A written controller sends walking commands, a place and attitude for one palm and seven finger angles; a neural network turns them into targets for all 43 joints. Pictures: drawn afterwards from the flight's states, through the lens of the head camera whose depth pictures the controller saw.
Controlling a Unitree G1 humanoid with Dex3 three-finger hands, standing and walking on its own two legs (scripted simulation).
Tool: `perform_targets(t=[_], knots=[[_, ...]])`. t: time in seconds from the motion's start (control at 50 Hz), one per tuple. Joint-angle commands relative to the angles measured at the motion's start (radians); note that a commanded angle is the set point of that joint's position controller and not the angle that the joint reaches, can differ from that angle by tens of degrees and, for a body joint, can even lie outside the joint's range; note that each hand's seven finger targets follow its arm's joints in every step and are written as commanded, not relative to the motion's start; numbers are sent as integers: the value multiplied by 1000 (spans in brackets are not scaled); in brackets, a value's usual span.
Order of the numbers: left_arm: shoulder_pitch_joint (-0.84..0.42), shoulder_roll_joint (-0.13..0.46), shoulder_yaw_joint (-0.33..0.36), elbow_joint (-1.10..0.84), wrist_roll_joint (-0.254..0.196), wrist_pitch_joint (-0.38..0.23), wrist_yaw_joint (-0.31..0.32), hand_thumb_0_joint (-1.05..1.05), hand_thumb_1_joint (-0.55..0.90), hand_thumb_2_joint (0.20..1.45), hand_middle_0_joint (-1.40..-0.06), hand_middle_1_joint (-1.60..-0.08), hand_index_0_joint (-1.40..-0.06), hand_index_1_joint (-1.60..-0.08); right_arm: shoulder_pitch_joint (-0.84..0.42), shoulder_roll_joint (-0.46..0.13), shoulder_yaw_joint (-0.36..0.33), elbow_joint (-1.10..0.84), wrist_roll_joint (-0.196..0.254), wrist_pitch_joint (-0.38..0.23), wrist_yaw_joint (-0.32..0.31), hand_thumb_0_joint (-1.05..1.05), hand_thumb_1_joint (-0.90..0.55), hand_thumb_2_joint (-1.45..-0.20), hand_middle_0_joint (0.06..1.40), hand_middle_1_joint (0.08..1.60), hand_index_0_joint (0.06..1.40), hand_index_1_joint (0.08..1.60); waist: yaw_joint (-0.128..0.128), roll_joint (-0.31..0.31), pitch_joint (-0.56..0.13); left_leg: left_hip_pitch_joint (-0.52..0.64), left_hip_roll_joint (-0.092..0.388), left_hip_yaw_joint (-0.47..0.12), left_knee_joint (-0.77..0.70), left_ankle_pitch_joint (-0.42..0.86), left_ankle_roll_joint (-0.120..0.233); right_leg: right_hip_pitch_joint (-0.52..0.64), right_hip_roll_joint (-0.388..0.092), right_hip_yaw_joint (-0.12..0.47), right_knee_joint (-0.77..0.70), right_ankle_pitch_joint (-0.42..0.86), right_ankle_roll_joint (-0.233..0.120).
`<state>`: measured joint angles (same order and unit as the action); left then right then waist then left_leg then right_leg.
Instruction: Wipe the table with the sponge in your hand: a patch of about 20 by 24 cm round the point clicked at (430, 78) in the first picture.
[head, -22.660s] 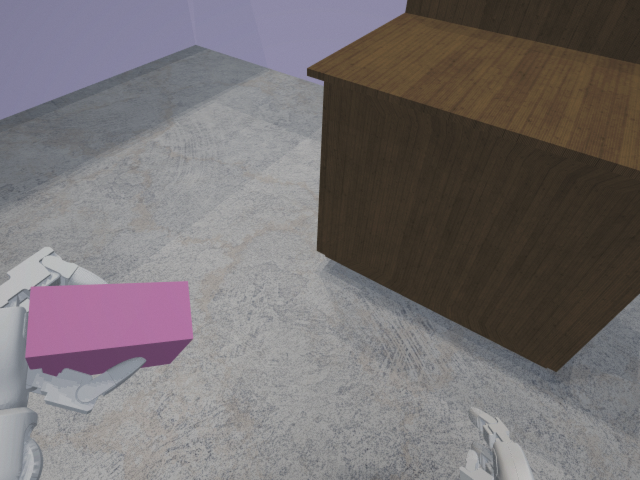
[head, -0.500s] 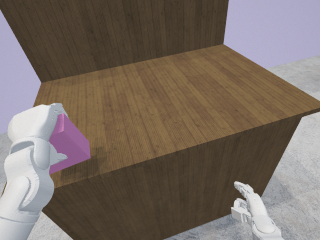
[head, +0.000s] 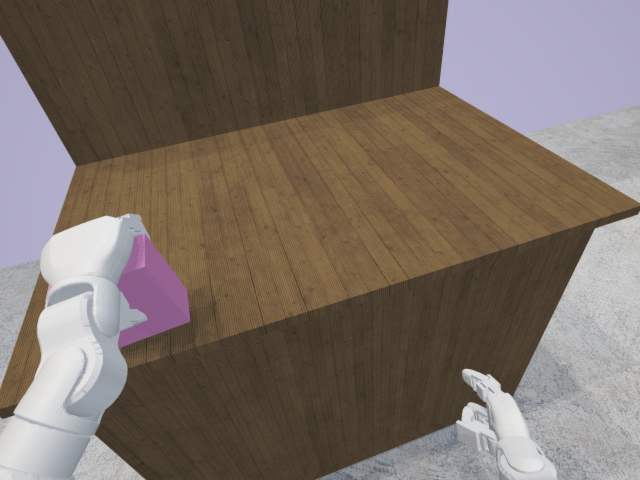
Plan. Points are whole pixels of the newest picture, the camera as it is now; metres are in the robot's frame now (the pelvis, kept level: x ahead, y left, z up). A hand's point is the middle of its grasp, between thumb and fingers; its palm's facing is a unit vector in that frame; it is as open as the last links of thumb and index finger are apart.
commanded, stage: lower the sponge onto the table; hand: left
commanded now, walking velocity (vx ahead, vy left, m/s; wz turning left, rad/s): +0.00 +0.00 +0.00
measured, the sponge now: (134, 303) +0.26 +0.29 +0.12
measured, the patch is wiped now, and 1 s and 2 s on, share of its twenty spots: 0.00 0.00 0.10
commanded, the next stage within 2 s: wipe forward along the first lane in 0.72 s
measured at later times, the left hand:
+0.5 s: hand (122, 294) +0.25 +0.29 +0.14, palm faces +0.11 -0.08 -0.99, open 9.7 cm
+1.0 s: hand (121, 291) +0.26 +0.30 +0.14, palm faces +0.07 -0.02 -1.00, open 9.7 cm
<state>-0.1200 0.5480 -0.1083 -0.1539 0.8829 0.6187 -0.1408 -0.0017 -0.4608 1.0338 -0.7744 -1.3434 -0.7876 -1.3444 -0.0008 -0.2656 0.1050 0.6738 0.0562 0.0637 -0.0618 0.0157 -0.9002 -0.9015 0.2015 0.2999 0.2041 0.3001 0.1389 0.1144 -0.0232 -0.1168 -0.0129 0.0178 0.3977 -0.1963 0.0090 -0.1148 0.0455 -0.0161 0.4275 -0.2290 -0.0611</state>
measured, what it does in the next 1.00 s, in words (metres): stands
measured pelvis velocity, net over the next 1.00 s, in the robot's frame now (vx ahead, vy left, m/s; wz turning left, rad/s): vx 0.01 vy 0.00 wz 0.02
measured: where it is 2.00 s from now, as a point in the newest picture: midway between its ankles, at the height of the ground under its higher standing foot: outside the picture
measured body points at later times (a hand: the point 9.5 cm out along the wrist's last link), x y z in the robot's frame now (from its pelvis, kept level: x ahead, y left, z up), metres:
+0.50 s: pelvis +0.01 +0.00 +0.00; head -0.02 -0.05 +0.45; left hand +0.24 +0.29 +0.20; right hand +0.28 -0.19 -0.07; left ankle +0.02 +0.12 -0.74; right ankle +0.01 -0.08 -0.74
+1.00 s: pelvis +0.01 +0.00 +0.00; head -0.02 -0.05 +0.45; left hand +0.25 +0.30 +0.19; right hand +0.26 -0.19 -0.08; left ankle +0.02 +0.12 -0.74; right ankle +0.01 -0.08 -0.74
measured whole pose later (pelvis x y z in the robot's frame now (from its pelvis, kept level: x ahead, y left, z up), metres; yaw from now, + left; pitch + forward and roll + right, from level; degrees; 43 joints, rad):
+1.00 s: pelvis +0.01 +0.00 +0.00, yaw +1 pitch -4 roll +1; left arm -0.09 0.54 -0.10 -0.06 0.92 0.53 -0.10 -0.01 -0.47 1.04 -0.78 -1.34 -0.79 -1.34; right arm 0.02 -0.27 0.09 0.70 0.05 0.05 -0.08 0.02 -0.90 -0.90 0.20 0.30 0.20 0.30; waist 0.14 0.11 -0.02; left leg -0.13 -0.01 0.00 0.41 -0.21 0.00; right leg -0.11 0.05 -0.03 0.43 -0.25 -0.07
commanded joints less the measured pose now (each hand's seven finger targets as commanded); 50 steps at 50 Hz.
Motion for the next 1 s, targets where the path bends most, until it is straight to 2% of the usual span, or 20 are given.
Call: perform_targets(t=[0.0, 0.04, 0.08, 0.12, 0.18, 0.22, 0.28, 0.32, 0.34, 0.4, 0.52, 0.58, 0.64, 0.68, 0.72, 0.78, 0.82, 0.88, 0.92, 0.98], knots=[[-382, 232, 127, -151, 58, -19, 48, 0, 100, 1300, -1200, -1600, -1200, -1600, -273, -92, -46, -180, -4, -61, -12, 0, -900, -900, 200, 300, 200, 300, -6, -48, -151, 0, -38, -38, -49, 121, 25, 37, -12, 95, -104, 36, 2], [-404, 256, 146, -199, 74, -33, 55, 0, 100, 1300, -1200, -1600, -1200, -1600, -277, -88, -46, -190, -9, -81, -13, 0, -900, -900, 200, 300, 200, 300, 10, -31, -222, 18, -42, -38, -31, 158, 30, 71, -15, 99, -82, 67, -4], [-328, 216, 125, -201, 62, -42, 53, 0, 100, 1300, -1200, -1600, -1200, -1600, -275, -83, -47, -184, -9, -77, -11, 0, -900, -900, 200, 300, 200, 300, 7, -34, -209, 24, -45, -39, -38, 198, 29, 86, -11, 88, -79, 127, -3], [-366, 257, 149, -229, 70, -51, 58, 0, 100, 1300, -1200, -1600, -1200, -1600, -272, -89, -49, -186, -8, -83, -14, 0, -900, -900, 200, 300, 200, 300, 5, -13, -219, 39, -39, -42, -35, 174, 29, 72, -11, 106, -83, 94, -7], [-286, 229, 151, -144, 66, -45, 64, 0, 100, 1300, -1200, -1600, -1200, -1600, -261, -86, -50, -168, -13, -73, -12, 0, -900, -900, 200, 300, 200, 300, 8, -79, -165, 5, -40, -39, -41, 181, 26, 71, -11, 90, -90, 116, 0], [-287, 293, 207, -182, 67, -43, 73, 0, 100, 1300, -1200, -1600, -1200, -1600, -272, -94, -54, -178, -12, -73, -8, 0, -900, -900, 200, 300, 200, 300, 21, -64, -185, 20, -39, -36, -28, 179, 27, 72, -13, 126, -90, 116, -3], [-238, 213, 156, -143, 51, -31, 72, 0, 100, 1300, -1200, -1600, -1200, -1600, -266, -86, -51, -172, -11, -61, -1, 0, -900, -900, 200, 300, 200, 300, 11, -82, -165, 0, -41, -33, -36, 211, 24, 88, -12, 97, -81, 176, 2], [-227, 289, 220, -202, 54, -27, 76, 0, 100, 1300, -1200, -1600, -1200, -1600, -278, -95, -55, -183, -11, -64, 3, 0, -900, -900, 200, 300, 200, 300, 25, -38, -196, 19, -40, -34, -22, 216, 26, 91, -10, 128, -73, 184, -5], [-232, 233, 176, -219, 57, -24, 72, 0, 100, 1300, -1200, -1600, -1200, -1600, -285, -83, -50, -194, -12, -68, 6, 0, -900, -900, 200, 300, 200, 300, 27, -57, -229, 9, -47, -27, -9, 246, 27, 118, -18, 106, -53, 223, 0], [-146, 230, 186, -234, 41, -23, 63, 0, 100, 1300, -1200, -1600, -1200, -1600, -277, -90, -57, -192, -12, -51, 6, 0, -900, -900, 200, 300, 200, 300, 14, -71, -190, 12, -45, -28, -12, 258, 29, 107, -11, 107, -60, 261, 5], [-167, 295, 227, -264, 53, -45, 69, 0, 100, 1300, -1200, -1600, -1200, -1600, -268, -99, -57, -191, -15, -55, -6, 0, -900, -900, 200, 300, 200, 300, 4, -33, -172, 34, -40, -32, -1, 230, 32, 68, -11, 130, -70, 211, 0], [-125, 200, 153, -169, 49, -40, 65, 0, 100, 1300, -1200, -1600, -1200, -1600, -254, -93, -54, -174, -13, -47, -10, 0, -900, -900, 200, 300, 200, 300, -11, -66, -113, 7, -40, -34, -19, 219, 28, 50, -9, 96, -81, 191, 5], [-203, 204, 141, -211, 57, -48, 67, 0, 100, 1300, -1200, -1600, -1200, -1600, -262, -89, -51, -192, -12, -65, -12, 0, -900, -900, 200, 300, 200, 300, 1, -58, -171, 12, -41, -33, -11, 205, 31, 62, -16, 91, -70, 155, 4], [-140, 184, 132, -152, 52, -47, 65, 0, 100, 1300, -1200, -1600, -1200, -1600, -250, -94, -54, -175, -13, -53, -15, 0, -900, -900, 200, 300, 200, 300, -8, -72, -134, 6, -38, -35, -29, 193, 28, 56, -11, 86, -83, 151, 6], [-179, 238, 174, -207, 54, -65, 69, 0, 100, 1300, -1200, -1600, -1200, -1600, -252, -98, -56, -188, -13, -64, -14, 0, -900, -900, 200, 300, 200, 300, -1, -61, -173, 27, -34, -39, -21, 188, 30, 61, -9, 108, -79, 141, 0], [-142, 154, 116, -138, 45, -70, 70, 0, 100, 1300, -1200, -1600, -1200, -1600, -236, -92, -55, -174, -13, -61, -15, 0, -900, -900, 200, 300, 200, 300, -13, -100, -134, 6, -37, -35, -30, 186, 28, 53, -10, 80, -86, 150, 9], [-182, 223, 166, -161, 48, -78, 80, 0, 100, 1300, -1200, -1600, -1200, -1600, -240, -100, -55, -182, -14, -72, -16, 0, -900, -900, 200, 300, 200, 300, -3, -79, -151, 17, -37, -38, -23, 166, 30, 47, -10, 104, -85, 125, 4], [-181, 185, 141, -40, 47, -82, 80, 0, 100, 1300, -1200, -1600, -1200, -1600, -219, -99, -56, -156, -16, -66, -18, 0, -900, -900, 200, 300, 200, 300, -14, -134, -107, -18, -39, -31, -30, 151, 27, 41, -14, 83, -96, 122, 14], [-256, 271, 186, -31, 63, -91, 83, 0, 100, 1300, -1200, -1600, -1200, -1600, -218, -113, -57, -152, -17, -71, -24, 0, -900, -900, 200, 300, 200, 300, -16, -100, -113, -6, -39, -30, -23, 117, 27, 17, -15, 110, -103, 69, 8], [-277, 197, 119, 102, 66, -95, 69, 0, 100, 1300, -1200, -1600, -1200, -1600, -199, -110, -55, -130, -13, -66, -30, 0, -900, -900, 200, 300, 200, 300, -35, -134, -69, -40, -39, -27, -37, 91, 23, 0, -17, 76, -115, 39, 16]])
